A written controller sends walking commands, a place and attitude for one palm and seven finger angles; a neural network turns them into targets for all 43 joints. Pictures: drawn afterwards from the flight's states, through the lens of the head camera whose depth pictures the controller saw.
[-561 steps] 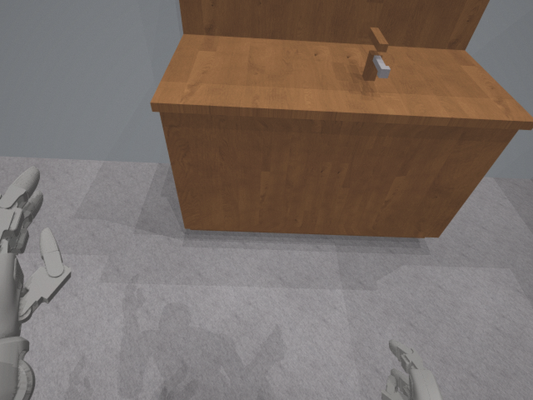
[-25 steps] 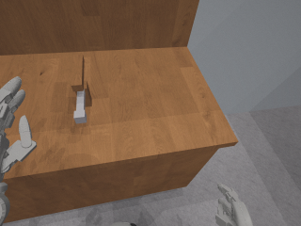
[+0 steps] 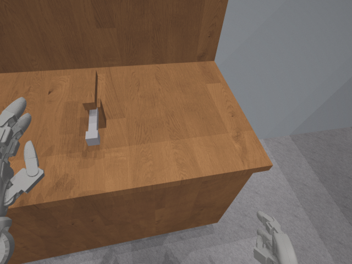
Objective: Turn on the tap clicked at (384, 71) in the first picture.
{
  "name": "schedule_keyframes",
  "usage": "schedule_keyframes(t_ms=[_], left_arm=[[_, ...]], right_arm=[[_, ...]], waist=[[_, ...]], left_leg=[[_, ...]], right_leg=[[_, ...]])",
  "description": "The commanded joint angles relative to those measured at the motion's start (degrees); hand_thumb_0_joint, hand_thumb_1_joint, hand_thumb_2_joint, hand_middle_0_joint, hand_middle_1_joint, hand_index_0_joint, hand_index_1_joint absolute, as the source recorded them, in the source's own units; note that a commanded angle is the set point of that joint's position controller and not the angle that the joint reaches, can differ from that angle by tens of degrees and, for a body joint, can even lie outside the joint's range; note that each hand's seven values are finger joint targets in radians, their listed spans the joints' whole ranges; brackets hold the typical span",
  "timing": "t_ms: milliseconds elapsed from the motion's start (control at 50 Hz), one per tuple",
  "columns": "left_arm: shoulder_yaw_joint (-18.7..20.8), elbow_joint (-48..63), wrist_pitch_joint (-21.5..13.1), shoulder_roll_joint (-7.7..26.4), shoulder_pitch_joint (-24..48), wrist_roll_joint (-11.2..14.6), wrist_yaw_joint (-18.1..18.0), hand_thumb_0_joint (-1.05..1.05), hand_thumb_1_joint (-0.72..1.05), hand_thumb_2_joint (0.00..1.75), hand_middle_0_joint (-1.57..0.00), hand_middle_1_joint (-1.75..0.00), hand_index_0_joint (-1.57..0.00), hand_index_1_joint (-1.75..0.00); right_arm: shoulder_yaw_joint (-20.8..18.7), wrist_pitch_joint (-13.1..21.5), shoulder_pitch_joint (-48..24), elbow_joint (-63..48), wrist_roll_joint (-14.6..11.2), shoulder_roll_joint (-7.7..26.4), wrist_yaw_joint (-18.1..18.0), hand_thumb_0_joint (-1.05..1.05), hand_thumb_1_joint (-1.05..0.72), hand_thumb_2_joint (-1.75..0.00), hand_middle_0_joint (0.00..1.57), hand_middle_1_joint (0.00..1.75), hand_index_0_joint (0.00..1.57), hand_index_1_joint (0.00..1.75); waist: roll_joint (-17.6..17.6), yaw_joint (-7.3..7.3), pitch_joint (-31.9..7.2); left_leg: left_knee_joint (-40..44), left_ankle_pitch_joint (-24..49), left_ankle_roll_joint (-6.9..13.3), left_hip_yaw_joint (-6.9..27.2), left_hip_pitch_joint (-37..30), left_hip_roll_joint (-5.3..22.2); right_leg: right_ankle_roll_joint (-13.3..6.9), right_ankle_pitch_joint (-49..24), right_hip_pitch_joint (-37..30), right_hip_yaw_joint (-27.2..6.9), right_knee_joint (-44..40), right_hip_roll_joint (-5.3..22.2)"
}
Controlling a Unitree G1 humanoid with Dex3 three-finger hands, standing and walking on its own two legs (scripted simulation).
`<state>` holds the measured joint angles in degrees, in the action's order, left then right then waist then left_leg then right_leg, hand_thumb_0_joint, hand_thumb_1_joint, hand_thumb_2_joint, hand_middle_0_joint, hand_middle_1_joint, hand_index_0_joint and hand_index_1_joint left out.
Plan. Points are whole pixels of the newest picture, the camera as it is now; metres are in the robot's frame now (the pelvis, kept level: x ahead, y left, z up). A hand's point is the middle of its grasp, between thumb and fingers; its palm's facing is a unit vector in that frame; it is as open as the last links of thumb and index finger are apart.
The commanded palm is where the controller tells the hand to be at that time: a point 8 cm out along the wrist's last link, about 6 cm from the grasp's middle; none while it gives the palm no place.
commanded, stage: look again from close up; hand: left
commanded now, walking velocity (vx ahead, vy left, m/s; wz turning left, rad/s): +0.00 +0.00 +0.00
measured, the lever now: (93, 138) +0.37 +0.25 +0.04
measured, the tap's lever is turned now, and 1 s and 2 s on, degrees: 0 0 0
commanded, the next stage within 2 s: shuffle to correct the standing spot in 0.38 s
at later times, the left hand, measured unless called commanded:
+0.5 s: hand (39, 163) +0.23 +0.26 +0.16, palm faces +0.34 -0.89 -0.31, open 7.4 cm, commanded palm +0.18 +0.29 +0.18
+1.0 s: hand (88, 155) +0.25 +0.18 +0.17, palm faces +0.24 -0.91 -0.34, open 7.4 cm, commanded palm +0.20 +0.23 +0.18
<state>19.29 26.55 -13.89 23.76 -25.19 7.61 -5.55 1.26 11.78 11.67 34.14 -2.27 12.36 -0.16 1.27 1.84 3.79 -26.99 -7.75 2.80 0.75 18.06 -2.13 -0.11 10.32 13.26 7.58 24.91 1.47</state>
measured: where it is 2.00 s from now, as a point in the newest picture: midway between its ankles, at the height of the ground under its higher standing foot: outside the picture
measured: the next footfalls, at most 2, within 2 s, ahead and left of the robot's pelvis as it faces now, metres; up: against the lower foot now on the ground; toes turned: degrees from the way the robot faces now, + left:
none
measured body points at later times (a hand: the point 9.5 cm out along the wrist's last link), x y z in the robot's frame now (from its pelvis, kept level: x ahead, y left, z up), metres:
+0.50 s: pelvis +0.01 +0.01 +0.00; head +0.03 +0.04 +0.45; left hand +0.20 +0.30 +0.18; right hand +0.20 -0.21 -0.06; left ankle +0.07 +0.08 -0.74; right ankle +0.03 -0.12 -0.74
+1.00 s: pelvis +0.01 -0.04 +0.00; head +0.03 -0.02 +0.45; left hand +0.23 +0.23 +0.19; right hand +0.18 -0.27 -0.06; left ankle +0.07 +0.08 -0.74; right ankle +0.03 -0.12 -0.74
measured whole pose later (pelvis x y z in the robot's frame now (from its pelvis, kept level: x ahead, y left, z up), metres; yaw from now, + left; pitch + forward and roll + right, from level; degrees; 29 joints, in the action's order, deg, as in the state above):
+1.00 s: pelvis +0.01 -0.04 +0.00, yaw -5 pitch -1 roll -1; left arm 19.7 29.9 -9.1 22.6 -27.0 7.4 -5.2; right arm 1.5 6.6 10.7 31.4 -1.8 11.0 -0.8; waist 1.0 0.6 2.4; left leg -27.0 -10.0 -0.2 -2.7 16.2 2.6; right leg -3.0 10.6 13.1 3.6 24.3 -3.1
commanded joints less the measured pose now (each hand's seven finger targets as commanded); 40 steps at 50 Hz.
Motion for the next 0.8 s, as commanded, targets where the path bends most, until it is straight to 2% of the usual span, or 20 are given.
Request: schedule_keyframes(t_ms=[0,60,80,160,180,240,260,280,320,460,480,540,560,580,640,660,680,740,760,780], left_arm=[[5.86,11.37,-3.21,9.31,4.29,0.3,-0.65,0.0,0.9,0.9,-0.2,-0.3,-0.2,-0.3],[6.9,10.15,-2.57,10.2,3.67,0.28,-0.86,0.0,0.9,0.9,-0.2,-0.3,-0.2,-0.3],[5.3,10.26,-2.81,8.42,4.13,0.26,-0.64,0.0,0.9,0.9,-0.2,-0.3,-0.2,-0.3],[6.31,11.15,-2.53,9.86,4.32,-0.05,-0.91,0.0,0.9,0.9,-0.2,-0.3,-0.2,-0.3],[4.8,11.49,-2.72,8.25,4.82,-0.16,-0.72,0.0,0.9,0.9,-0.2,-0.3,-0.2,-0.3],[5.38,12.32,-2.61,8.79,4.67,-0.36,-0.8,0.0,0.9,0.9,-0.2,-0.3,-0.2,-0.3],[6.65,12.45,-2.35,10.2,4.29,-0.35,-1.1,0.0,0.9,0.9,-0.2,-0.3,-0.2,-0.3],[4.88,12.44,-2.52,8.07,4.54,-0.44,-0.84,0.0,0.9,0.9,-0.2,-0.3,-0.2,-0.3],[5.24,13.05,-2.48,8.43,4.39,-0.49,-0.92,0.0,0.9,0.9,-0.2,-0.3,-0.2,-0.3],[6.42,11.73,-1.52,9.06,2.88,-0.72,-1.11,0.0,0.9,0.9,-0.2,-0.3,-0.2,-0.3],[4.98,11.64,-1.72,7.37,3.75,-0.71,-0.75,0.0,0.9,0.9,-0.2,-0.3,-0.2,-0.3],[5.02,11.88,-1.66,7.14,5.96,-0.78,-0.61,0.0,0.9,0.9,-0.2,-0.3,-0.2,-0.3],[6.11,12.6,-1.58,8.52,6.37,-0.83,-0.83,0.0,0.9,0.9,-0.2,-0.3,-0.2,-0.3],[4.57,12.5,-1.81,6.76,7.29,-1.04,-0.63,0.0,0.9,0.9,-0.2,-0.3,-0.2,-0.3],[4.08,13.06,-1.35,6.37,8.54,-1.55,-0.66,0.0,0.9,0.9,-0.2,-0.3,-0.2,-0.3],[5.18,13.85,-1.05,7.64,8.69,-1.58,-0.86,0.0,0.9,0.9,-0.2,-0.3,-0.2,-0.3],[4.07,13.5,-0.97,6.34,8.56,-1.69,-0.68,0.0,0.9,0.9,-0.2,-0.3,-0.2,-0.3],[4.6,14.18,-0.24,6.6,6.81,-1.7,-0.78,0.0,0.9,0.9,-0.2,-0.3,-0.2,-0.3],[6.33,14.84,0.08,8.35,5.64,-1.56,-1.0,0.0,0.9,0.9,-0.2,-0.3,-0.2,-0.3],[5.41,14.8,-0.02,6.94,5.02,-1.47,-0.78,0.0,0.9,0.9,-0.2,-0.3,-0.2,-0.3]], right_arm=[[-3.54,2.93,-5.32,-9.2,-0.44,7.91,-0.69,0.0,-0.9,-0.9,0.2,0.3,0.2,0.3],[-3.53,2.66,-6.03,-9.02,-0.65,7.97,-0.88,0.0,-0.9,-0.9,0.2,0.3,0.2,0.3],[-3.36,2.42,-5.53,-8.79,-0.25,7.92,-0.88,0.0,-0.9,-0.9,0.2,0.3,0.2,0.3],[-3.4,2.32,-6.27,-9.32,-0.6,8.03,-0.96,0.0,-0.9,-0.9,0.2,0.3,0.2,0.3],[-3.15,2.1,-6.11,-9.19,-0.13,7.88,-0.91,0.0,-0.9,-0.9,0.2,0.3,0.2,0.3],[-3.29,2.2,-5.81,-9.6,-0.23,7.8,-0.98,0.0,-0.9,-0.9,0.2,0.3,0.2,0.3],[-3.34,2.06,-6.39,-9.56,-0.39,8.03,-0.99,0.0,-0.9,-0.9,0.2,0.3,0.2,0.3],[-3.2,1.83,-6.05,-9.36,-0.06,7.93,-0.94,0.0,-0.9,-0.9,0.2,0.3,0.2,0.3],[-3.37,1.85,-5.91,-9.67,-0.16,7.93,-1.0,0.0,-0.9,-0.9,0.2,0.3,0.2,0.3],[-3.27,1.13,-6.38,-9.73,-0.19,7.83,-1.17,0.0,-0.9,-0.9,0.2,0.3,0.2,0.3],[-3.19,0.83,-6.22,-9.63,0.04,7.54,-1.18,0.0,-0.9,-0.9,0.2,0.3,0.2,0.3],[-3.64,0.59,-5.96,-10.23,-0.1,7.39,-1.28,0.0,-0.9,-0.9,0.2,0.3,0.2,0.3],[-3.53,0.58,-7.0,-10.42,-0.22,7.22,-1.25,0.0,-0.9,-0.9,0.2,0.3,0.2,0.3],[-3.36,0.19,-6.64,-10.3,0.3,7.06,-1.2,0.0,-0.9,-0.9,0.2,0.3,0.2,0.3],[-3.48,-0.14,-6.52,-11.02,0.32,6.56,-0.77,0.0,-0.9,-0.9,0.2,0.3,0.2,0.3],[-3.3,-0.27,-7.54,-11.22,0.3,6.34,-0.73,0.0,-0.9,-0.9,0.2,0.3,0.2,0.3],[-3.16,-0.63,-7.23,-11.15,0.66,6.27,-0.66,0.0,-0.9,-0.9,0.2,0.3,0.2,0.3],[-3.34,-0.89,-6.92,-11.82,0.53,6.01,-0.45,0.0,-0.9,-0.9,0.2,0.3,0.2,0.3],[-3.16,-1.02,-7.46,-12.01,0.44,5.94,-0.4,0.0,-0.9,-0.9,0.2,0.3,0.2,0.3],[-3.08,-1.39,-7.02,-11.83,0.78,5.97,-0.43,0.0,-0.9,-0.9,0.2,0.3,0.2,0.3]], waist=[[-4.2,-0.5,-8.19],[-4.04,-0.5,-8.0],[-3.39,-0.48,-7.86],[-5.17,-0.44,-8.41],[-5.35,-0.41,-8.08],[-4.76,-0.36,-8.43],[-4.99,-0.4,-9.1],[-4.69,-0.36,-8.87],[-6.49,-0.45,-9.25],[-5.28,-0.33,-9.51],[-4.06,-0.39,-9.13],[-4.28,-0.43,-8.53],[-6.32,-0.22,-9.04],[-7.03,-0.16,-8.86],[-8.95,-0.02,-8.79],[-9.07,0.08,-9.21],[-7.81,-0.01,-9.16],[-7.6,-0.17,-9.64],[-6.54,-0.18,-10.48],[-6.2,-0.3,-10.44]], left_leg=[[6.49,-6.67,-2.17,9.58,-5.02,5.94],[6.6,-6.96,-2.25,9.39,-6.19,5.86],[6.85,-7.44,-2.05,9.16,-5.28,6.09],[7.87,-6.65,-2.36,10.02,-5.98,6.4],[8.52,-7.88,-2.12,10.0,-5.11,6.71],[8.24,-7.09,-2.15,10.12,-4.87,6.6],[8.31,-6.22,-2.52,10.12,-6.23,6.59],[8.69,-6.59,-2.38,10.04,-5.68,6.94],[8.72,-5.45,-2.61,10.19,-5.9,7.11],[9.25,-3.67,-3.48,9.73,-7.32,7.21],[9.62,-4.24,-3.47,9.44,-7.35,7.94],[11.01,-4.52,-4.13,10.13,-7.59,9.94],[11.99,-4.77,-4.67,10.36,-8.78,10.64],[13.17,-7.07,-4.49,10.63,-7.3,11.71],[13.71,-8.47,-4.03,10.25,-6.35,13.37],[13.71,-8.36,-4.24,10.18,-7.29,13.3],[13.57,-9.69,-3.54,9.48,-6.11,13.53],[10.88,-8.59,-2.78,7.74,-5.97,12.71],[10.28,-7.59,-3.19,7.55,-7.1,12.09],[9.37,-6.85,-2.72,6.82,-6.64,11.9]], right_leg=[[-1.06,5.02,0.31,-8.62,-6.47,5.6],[-1.1,5.87,0.76,-8.96,-7.24,5.71],[-0.97,5.5,0.31,-8.26,-7.21,5.49],[-0.87,5.07,-0.59,-8.2,-6.24,5.15],[-0.79,4.95,-0.72,-7.89,-6.21,4.89],[-0.87,3.73,-1.69,-8.29,-6.25,4.99],[-0.84,3.85,-1.69,-8.02,-5.95,4.92],[-0.81,3.59,-1.68,-7.73,-5.84,4.65],[-0.91,2.68,-2.17,-7.99,-5.41,4.78],[-0.87,1.49,-2.61,-7.9,-5.6,4.51],[-0.69,1.61,-1.83,-7.76,-5.73,3.95],[-0.32,1.5,-0.62,-8.36,-4.08,2.61],[-0.15,2.06,-0.17,-8.34,-2.67,2.1],[0.06,2.36,-0.58,-8.01,-1.53,1.38],[0.14,2.29,-0.85,-8.59,0.05,1.16],[0.11,2.57,-0.74,-8.46,0.12,1.07],[0.15,1.96,-1.41,-8.27,-0.2,0.98],[-0.32,0.49,-1.88,-9.28,-2.5,1.86],[-0.53,0.3,-1.82,-9.23,-2.84,1.89],[-0.69,-0.67,-1.79,-9.26,-3.52,1.86]])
